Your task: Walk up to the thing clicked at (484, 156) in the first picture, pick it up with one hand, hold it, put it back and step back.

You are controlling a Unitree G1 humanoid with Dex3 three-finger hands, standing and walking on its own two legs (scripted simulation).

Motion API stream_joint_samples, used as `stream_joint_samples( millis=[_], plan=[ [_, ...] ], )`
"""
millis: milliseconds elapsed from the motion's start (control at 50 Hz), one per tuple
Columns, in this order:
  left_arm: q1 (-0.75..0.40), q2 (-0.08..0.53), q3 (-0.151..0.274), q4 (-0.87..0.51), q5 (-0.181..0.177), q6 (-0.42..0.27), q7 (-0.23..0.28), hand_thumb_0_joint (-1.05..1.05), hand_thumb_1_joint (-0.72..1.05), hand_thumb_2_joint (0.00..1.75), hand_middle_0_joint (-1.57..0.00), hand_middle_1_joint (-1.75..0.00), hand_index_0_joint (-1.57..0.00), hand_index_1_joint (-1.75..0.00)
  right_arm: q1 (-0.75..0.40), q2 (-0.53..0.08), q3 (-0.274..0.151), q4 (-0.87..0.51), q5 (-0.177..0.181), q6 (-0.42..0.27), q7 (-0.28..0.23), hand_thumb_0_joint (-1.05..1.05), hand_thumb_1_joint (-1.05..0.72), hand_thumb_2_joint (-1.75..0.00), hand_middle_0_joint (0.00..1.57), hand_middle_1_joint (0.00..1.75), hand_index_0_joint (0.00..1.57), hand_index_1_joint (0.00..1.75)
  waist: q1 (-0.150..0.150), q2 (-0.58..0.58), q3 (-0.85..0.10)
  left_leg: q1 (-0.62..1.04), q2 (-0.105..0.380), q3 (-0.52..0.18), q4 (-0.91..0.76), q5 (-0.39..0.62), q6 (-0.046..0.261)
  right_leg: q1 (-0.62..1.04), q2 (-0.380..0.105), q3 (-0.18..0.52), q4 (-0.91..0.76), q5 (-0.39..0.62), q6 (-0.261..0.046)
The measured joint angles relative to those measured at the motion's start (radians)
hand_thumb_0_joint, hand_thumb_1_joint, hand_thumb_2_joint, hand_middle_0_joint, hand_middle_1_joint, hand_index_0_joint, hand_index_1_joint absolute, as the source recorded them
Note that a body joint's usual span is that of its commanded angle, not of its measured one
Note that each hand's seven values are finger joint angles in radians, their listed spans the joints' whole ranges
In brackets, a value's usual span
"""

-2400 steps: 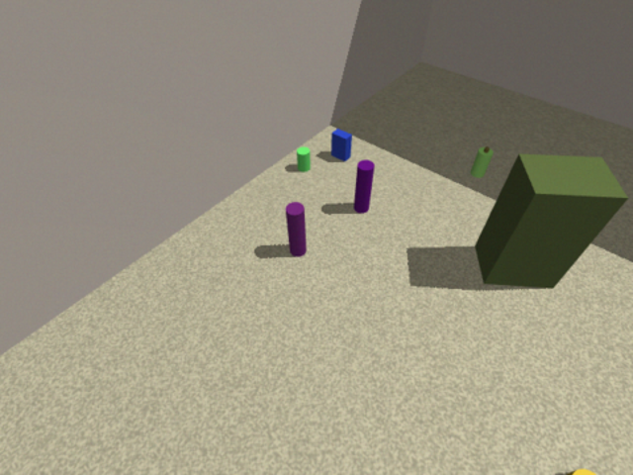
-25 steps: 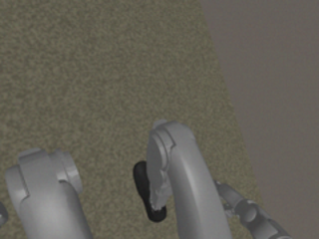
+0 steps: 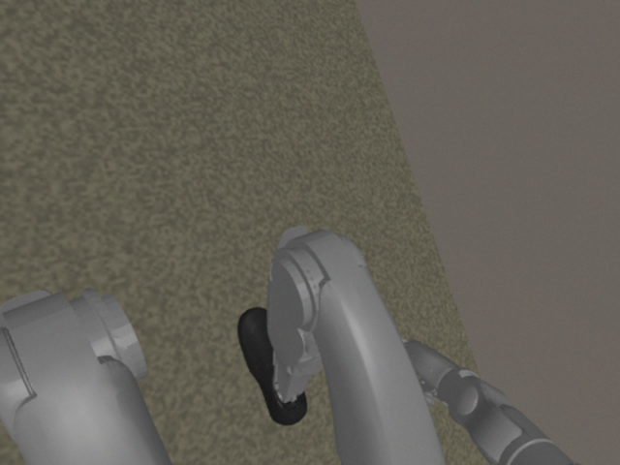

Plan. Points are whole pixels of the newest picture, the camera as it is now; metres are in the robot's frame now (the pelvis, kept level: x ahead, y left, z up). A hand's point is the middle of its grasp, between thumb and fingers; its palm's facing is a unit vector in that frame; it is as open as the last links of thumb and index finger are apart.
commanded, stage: lower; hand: left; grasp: from the side
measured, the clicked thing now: out of the picture +0.44 +0.31 -0.19
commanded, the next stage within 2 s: loosen in 0.30 s
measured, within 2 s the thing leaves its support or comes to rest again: rests again in 0.80 s
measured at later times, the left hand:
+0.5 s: hand out of the picture +0.45 +0.30 -0.17, palm faces +0.43 -0.90 -0.02, open 9.4 cm
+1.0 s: hand out of the picture +0.44 +0.30 -0.17, palm faces +0.43 -0.90 +0.02, open 14.6 cm
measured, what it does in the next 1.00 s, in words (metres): stands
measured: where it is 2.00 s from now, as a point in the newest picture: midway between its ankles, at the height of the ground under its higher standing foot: (203, 431)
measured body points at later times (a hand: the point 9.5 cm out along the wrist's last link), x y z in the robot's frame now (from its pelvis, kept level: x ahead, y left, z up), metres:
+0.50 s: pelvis +0.00 +0.00 +0.00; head +0.24 +0.18 +0.33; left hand +0.42 +0.35 -0.17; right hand +0.16 -0.25 -0.04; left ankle +0.08 +0.13 -0.25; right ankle +0.14 -0.13 -0.25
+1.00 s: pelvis -0.01 +0.01 +0.00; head +0.23 +0.20 +0.33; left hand +0.41 +0.35 -0.16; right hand +0.16 -0.24 -0.03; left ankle +0.08 +0.13 -0.25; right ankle +0.14 -0.13 -0.25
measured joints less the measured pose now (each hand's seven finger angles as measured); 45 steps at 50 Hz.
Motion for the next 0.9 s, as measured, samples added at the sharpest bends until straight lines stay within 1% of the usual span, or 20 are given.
stream_joint_samples(
  millis=[140, 260, 320, 460, 540, 580, 620, 720, 760, 840, 900],
  plan=[
    [0.001, 0.003, -0.006, 0.008, 0.009, -0.014, 0.011, 0.0, -0.23, 1.0, -0.79, -0.95, -0.72, -0.97, -0.012, 0.001, 0.016, -0.006, -0.007, 0.003, 0.002, 0.0, -0.9, -0.9, 0.21, 0.3, 0.21, 0.3, 0.002, -0.012, 0.008, 0.008, 0.0, -0.011, 0.003, -0.004, 0.001, 0.012, 0.001, -0.009, -0.006, -0.001, -0.001],
    [0.0, 0.016, -0.002, 0.019, 0.011, -0.032, 0.023, 0.0, -0.23, 1.0, -0.79, -0.95, -0.72, -0.98, -0.024, -0.001, 0.026, -0.013, -0.016, 0.006, 0.003, 0.0, -0.9, -0.9, 0.21, 0.3, 0.21, 0.3, 0.001, -0.018, 0.017, 0.013, 0.0, -0.021, 0.007, -0.008, -0.002, 0.018, 0.004, -0.017, -0.009, 0.001, 0.0],
    [0.001, 0.021, 0.001, 0.026, 0.006, -0.037, 0.028, 0.0, -0.23, 1.0, -0.79, -0.95, -0.72, -0.98, -0.028, -0.002, 0.031, -0.015, -0.019, 0.007, 0.003, 0.0, -0.9, -0.9, 0.21, 0.3, 0.21, 0.3, -0.001, -0.021, 0.018, 0.016, 0.001, -0.025, 0.008, -0.01, -0.004, 0.018, 0.005, -0.019, -0.009, 0.003, 0.002],
    [0.009, 0.03, -0.013, 0.037, 0.0, -0.043, 0.023, 0.0, -0.23, 1.0, -0.79, -0.95, -0.72, -0.98, -0.035, -0.004, 0.039, -0.017, -0.023, 0.005, 0.0, 0.0, -0.9, -0.9, 0.21, 0.3, 0.21, 0.3, -0.001, -0.023, 0.021, 0.015, 0.004, -0.032, 0.012, -0.011, -0.003, 0.017, 0.009, -0.022, -0.01, 0.007, 0.009],
    [0.012, 0.024, -0.004, 0.029, -0.018, -0.053, 0.021, 0.0, -0.22, 0.98, -0.79, -0.94, -0.73, -0.96, -0.035, -0.005, 0.044, -0.018, -0.023, 0.001, 0.0, 0.0, -0.9, -0.9, 0.21, 0.3, 0.21, 0.3, 0.003, -0.029, 0.023, 0.019, 0.004, -0.037, 0.014, -0.014, -0.005, 0.02, 0.011, -0.026, -0.011, 0.008, 0.009],
    [0.011, 0.021, 0.002, 0.026, -0.028, -0.058, 0.022, 0.0, -0.19, 0.93, -0.79, -0.92, -0.73, -0.93, -0.036, -0.005, 0.046, -0.018, -0.023, -0.001, -0.001, 0.0, -0.91, -0.9, 0.21, 0.3, 0.21, 0.3, 0.004, -0.034, 0.023, 0.022, 0.004, -0.039, 0.015, -0.015, -0.006, 0.022, 0.011, -0.027, -0.011, 0.008, 0.008],
    [0.007, 0.02, -0.001, 0.026, -0.033, -0.061, 0.021, 0.0, -0.17, 0.87, -0.79, -0.89, -0.74, -0.89, -0.037, -0.004, 0.048, -0.02, -0.023, -0.001, -0.002, 0.0, -0.91, -0.89, 0.21, 0.3, 0.21, 0.3, 0.004, -0.037, 0.023, 0.023, 0.004, -0.041, 0.015, -0.014, -0.006, 0.025, 0.011, -0.029, -0.012, 0.009, 0.008],
    [0.007, 0.025, -0.014, 0.021, -0.02, -0.058, 0.011, -0.01, -0.15, 0.69, -0.77, -0.79, -0.75, -0.77, -0.04, -0.002, 0.049, -0.025, -0.025, 0.003, -0.005, 0.0, -0.91, -0.89, 0.21, 0.3, 0.21, 0.3, 0.004, -0.038, 0.023, 0.021, 0.006, -0.041, 0.015, -0.012, 0.001, 0.028, 0.013, -0.031, -0.018, 0.012, 0.007],
    [0.006, 0.023, -0.02, 0.017, -0.02, -0.057, 0.01, -0.01, -0.17, 0.61, -0.73, -0.72, -0.72, -0.71, -0.04, -0.003, 0.051, -0.028, -0.024, 0.004, -0.006, 0.0, -0.91, -0.9, 0.21, 0.3, 0.21, 0.3, 0.006, -0.036, 0.023, 0.021, 0.006, -0.041, 0.015, -0.011, 0.004, 0.03, 0.014, -0.031, -0.02, 0.012, 0.005],
    [0.008, 0.024, -0.009, 0.022, -0.023, -0.053, 0.018, -0.01, -0.24, 0.46, -0.62, -0.57, -0.62, -0.56, -0.041, -0.001, 0.053, -0.034, -0.024, 0.006, -0.005, 0.0, -0.92, -0.9, 0.21, 0.3, 0.21, 0.3, 0.007, -0.035, 0.023, 0.023, 0.008, -0.041, 0.015, -0.01, 0.009, 0.037, 0.015, -0.033, -0.024, 0.013, 0.002],
    [0.004, 0.022, -0.015, 0.026, -0.024, -0.051, 0.023, -0.01, -0.3, 0.38, -0.54, -0.48, -0.54, -0.47, -0.039, 0.0, 0.054, -0.037, -0.023, 0.007, -0.004, 0.0, -0.92, -0.9, 0.21, 0.3, 0.21, 0.3, 0.009, -0.036, 0.024, 0.025, 0.008, -0.039, 0.013, -0.008, 0.013, 0.041, 0.014, -0.033, -0.026, 0.014, -0.002]
  ],
)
